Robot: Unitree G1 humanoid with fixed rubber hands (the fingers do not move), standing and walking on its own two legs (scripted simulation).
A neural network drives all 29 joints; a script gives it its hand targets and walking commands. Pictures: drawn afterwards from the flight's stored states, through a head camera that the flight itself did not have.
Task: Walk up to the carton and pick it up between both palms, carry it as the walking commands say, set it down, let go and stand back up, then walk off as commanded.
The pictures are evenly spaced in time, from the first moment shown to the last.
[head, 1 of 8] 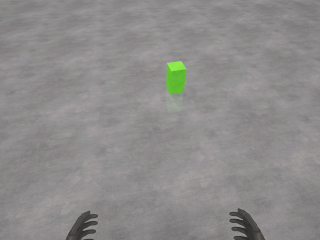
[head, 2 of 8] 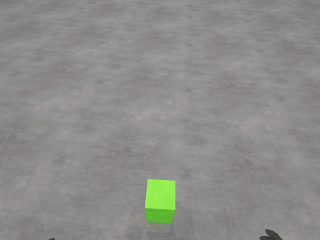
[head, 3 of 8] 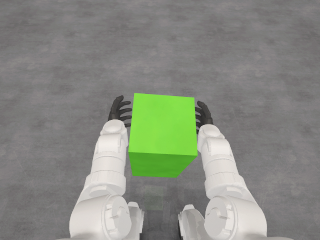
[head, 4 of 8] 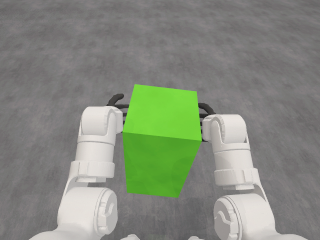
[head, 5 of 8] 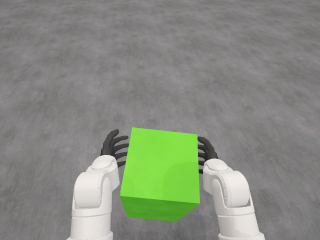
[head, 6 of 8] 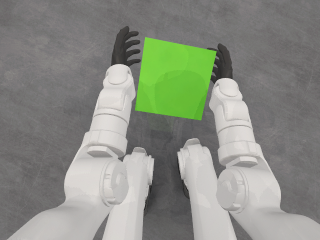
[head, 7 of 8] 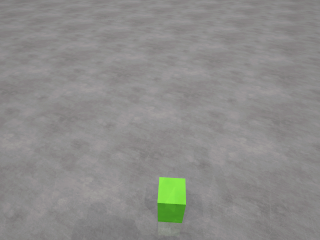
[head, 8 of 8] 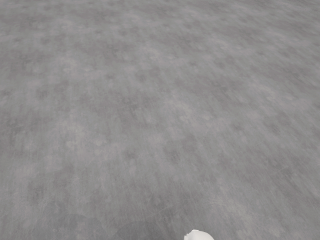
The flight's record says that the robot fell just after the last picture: no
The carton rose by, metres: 0.70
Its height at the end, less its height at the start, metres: +0.00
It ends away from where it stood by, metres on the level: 2.33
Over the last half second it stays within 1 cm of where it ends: yes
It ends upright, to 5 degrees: yes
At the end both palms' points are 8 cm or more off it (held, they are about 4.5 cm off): yes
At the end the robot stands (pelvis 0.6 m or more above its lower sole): yes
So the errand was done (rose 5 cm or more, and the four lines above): yes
